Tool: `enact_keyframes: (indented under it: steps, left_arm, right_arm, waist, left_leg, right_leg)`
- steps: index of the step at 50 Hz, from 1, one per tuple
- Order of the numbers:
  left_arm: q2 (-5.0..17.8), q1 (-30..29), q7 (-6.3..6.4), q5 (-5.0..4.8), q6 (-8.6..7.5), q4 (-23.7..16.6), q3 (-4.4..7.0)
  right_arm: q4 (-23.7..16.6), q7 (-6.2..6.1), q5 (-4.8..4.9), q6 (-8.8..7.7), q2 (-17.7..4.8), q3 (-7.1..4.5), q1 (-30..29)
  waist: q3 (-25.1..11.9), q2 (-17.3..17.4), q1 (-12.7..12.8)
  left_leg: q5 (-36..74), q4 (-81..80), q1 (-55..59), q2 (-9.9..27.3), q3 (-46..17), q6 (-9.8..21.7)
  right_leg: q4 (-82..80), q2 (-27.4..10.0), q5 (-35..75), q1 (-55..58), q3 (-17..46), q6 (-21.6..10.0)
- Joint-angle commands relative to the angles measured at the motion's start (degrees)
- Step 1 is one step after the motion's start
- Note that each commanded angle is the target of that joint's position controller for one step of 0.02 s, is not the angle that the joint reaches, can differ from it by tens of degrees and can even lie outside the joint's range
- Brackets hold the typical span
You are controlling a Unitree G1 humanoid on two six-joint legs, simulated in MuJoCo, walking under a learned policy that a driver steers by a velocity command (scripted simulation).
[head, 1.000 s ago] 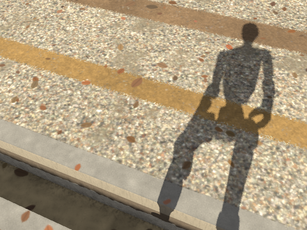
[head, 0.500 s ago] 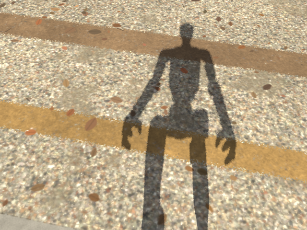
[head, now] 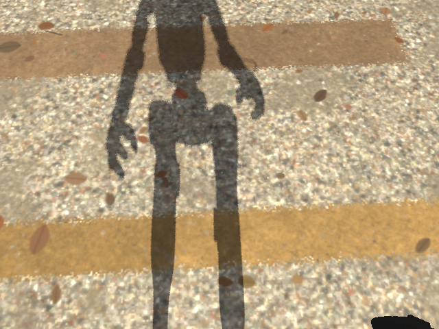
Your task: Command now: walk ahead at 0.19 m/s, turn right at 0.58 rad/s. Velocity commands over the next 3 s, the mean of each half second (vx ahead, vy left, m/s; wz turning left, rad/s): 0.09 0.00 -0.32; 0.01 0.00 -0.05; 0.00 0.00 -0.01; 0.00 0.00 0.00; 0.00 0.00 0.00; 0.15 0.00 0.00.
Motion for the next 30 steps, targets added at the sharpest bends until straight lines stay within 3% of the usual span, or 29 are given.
enact_keyframes:
  steps: [1, 2, 4, 7, 10, 12, 15, 17, 18, 19, 20, 21, 22, 23, 24, 26, 30]
  left_arm:
    - [6.3, -1.8, 0.08, 0.45, -1.89, -7.7, 0.67]
    - [6.7, 0.8, 0.09, 1.04, -2.41, -7.5, 0.66]
    - [7.7, 4.0, 0.50, 0.21, -2.45, -8.0, 1.05]
    - [7.2, 8.0, 1.07, -0.46, -1.71, -7.4, 1.01]
    - [6.5, 9.9, 1.36, 0.17, -1.67, -7.3, 0.73]
    - [6.2, 8.4, 1.56, 0.64, -1.01, -7.7, 0.53]
    - [7.6, 4.7, 1.89, 0.71, -0.79, -8.5, 0.61]
    - [7.8, 3.3, 1.79, -0.43, -0.42, -7.8, 0.61]
    - [7.8, 1.8, 1.39, -1.49, -0.62, -7.8, 0.53]
    - [6.7, 0.9, 1.02, -2.32, -0.86, -8.8, 0.20]
    - [2.2, 5.4, 0.81, -1.98, -0.98, -10.3, -0.77]
    - [2.6, 13.0, 0.90, -1.23, 0.55, -8.1, -0.34]
    - [4.3, 13.8, 1.15, 0.06, 2.10, -5.5, 0.02]
    - [5.2, 9.4, 1.03, 0.55, 3.03, -5.0, 0.26]
    - [5.2, 5.6, 0.94, 0.29, 3.82, -5.3, 0.35]
    - [4.9, 2.2, 0.34, -0.52, 5.03, -5.7, 0.37]
    - [3.2, 0.4, 0.01, -0.51, 5.14, -4.7, 0.06]
  right_arm:
    - [-2.3, -0.39, 0.08, -0.42, -5.5, -0.99, 8.3]
    - [-2.2, -0.52, 0.18, -0.46, -5.5, -1.11, 9.0]
    - [-3.5, -0.68, 0.69, -0.47, -6.1, -1.43, 5.8]
    - [-4.2, -0.33, 0.09, 0.09, -5.4, -1.07, 1.3]
    - [-4.7, 0.58, 0.18, 0.28, -4.5, -0.76, -1.0]
    - [-4.7, 1.25, 0.86, 0.08, -4.2, -0.56, -2.1]
    - [-3.3, 1.73, 1.58, -0.11, -5.1, -0.49, 2.5]
    - [-1.1, 0.45, 1.68, -0.16, -6.6, -1.13, 9.4]
    - [0.4, -0.15, 1.70, -0.78, -6.6, -1.32, 13.9]
    - [1.2, -0.90, 1.38, -1.26, -8.7, -1.87, 16.4]
    - [-0.7, -0.95, 1.67, -1.49, -10.5, -1.33, 15.8]
    - [-1.4, -0.41, 2.66, -0.91, -8.6, -0.75, 14.0]
    - [-1.9, 0.14, 3.14, -0.68, -6.1, -0.36, 10.8]
    - [-2.4, 0.05, 2.48, -0.59, -3.3, 0.31, 7.5]
    - [-2.3, -0.20, 1.57, -0.28, -2.3, 0.75, 6.5]
    - [-1.3, -0.77, 1.12, 0.11, -4.0, 0.37, 6.7]
    - [0.9, -0.60, 1.23, -0.18, -5.2, -0.54, 9.9]
  waist:
    - [-13.0, 1.2, -4.1]
    - [-14.9, -0.8, -3.2]
    - [-16.3, -0.9, -1.2]
    - [-16.1, -1.7, 1.1]
    - [-14.6, -3.7, 2.3]
    - [-13.0, -5.7, 2.3]
    - [-12.5, -7.2, -0.4]
    - [-13.0, -8.2, -3.6]
    - [-13.0, -6.3, -6.5]
    - [-15.1, -1.7, -7.3]
    - [-19.8, 10.0, -4.0]
    - [-25.2, 13.2, 0.2]
    - [-22.0, 7.8, 1.3]
    - [-16.3, 4.6, 0.6]
    - [-13.5, 4.0, -0.1]
    - [-11.6, 7.3, -1.0]
    - [-13.6, 5.9, -2.4]
  left_leg:
    - [3.9, -7.2, 4.3, -0.4, 4.6, -1.0]
    - [5.3, -7.2, 2.5, -0.1, 3.9, -0.7]
    - [9.3, -9.8, -3.1, 0.5, 2.3, -0.5]
    - [13.2, -12.5, -8.6, 0.2, 3.1, -0.4]
    - [13.4, -15.4, -9.1, -0.7, 4.0, 0.7]
    - [11.5, -19.8, -7.1, -1.7, 4.4, 1.0]
    - [8.2, -29.3, 4.9, -4.1, 4.5, 2.7]
    - [10.8, -39.3, 17.0, -6.5, 5.2, 3.6]
    - [17.9, -49.0, 22.7, -6.2, 5.4, 4.0]
    - [30.1, -49.3, 31.9, -1.8, 1.8, 4.6]
    - [66.5, -43.4, 41.7, 13.8, -13.2, 9.5]
    - [77.5, -46.2, 36.8, 19.6, -25.3, 16.7]
    - [62.7, -49.5, 30.7, 17.8, -23.5, 17.6]
    - [45.1, -51.3, 26.2, 13.6, -17.9, 16.0]
    - [32.5, -53.5, 23.0, 10.2, -13.4, 13.7]
    - [23.7, -56.6, 20.1, 6.3, -8.0, 11.9]
    - [13.2, -58.4, 23.8, 6.9, -8.5, 13.0]
  right_leg:
    - [-6.3, -16.1, 39.9, 1.8, 14.7, -8.8]
    - [-4.6, -17.2, 45.8, 5.5, 15.6, -8.4]
    - [-2.5, -17.6, 46.9, 12.7, 16.7, -5.9]
    - [-0.5, -18.0, 49.0, 20.3, 16.6, -2.2]
    - [0.0, -18.4, 48.0, 22.8, 16.3, -0.9]
    - [0.3, -18.0, 46.2, 22.7, 15.7, -0.6]
    - [1.9, -17.7, 47.2, 18.5, 15.7, 0.9]
    - [6.9, -15.8, 47.4, 15.7, 16.0, 4.4]
    - [12.4, -14.2, 42.7, 14.9, 15.3, 5.7]
    - [19.9, -12.1, 29.5, 9.0, 15.1, 7.3]
    - [34.9, -5.3, -15.9, -0.4, 10.7, 9.1]
    - [43.5, -1.6, -30.2, -0.2, 9.7, 10.9]
    - [46.6, -4.0, -28.4, -0.1, 10.9, 11.9]
    - [46.5, -5.4, -27.1, -2.1, 9.9, 12.5]
    - [43.8, -6.4, -25.8, -2.7, 9.8, 12.9]
    - [39.3, -7.2, -22.2, -0.9, 8.0, 13.3]
    - [30.2, -8.2, -22.6, -0.7, 5.7, 12.8]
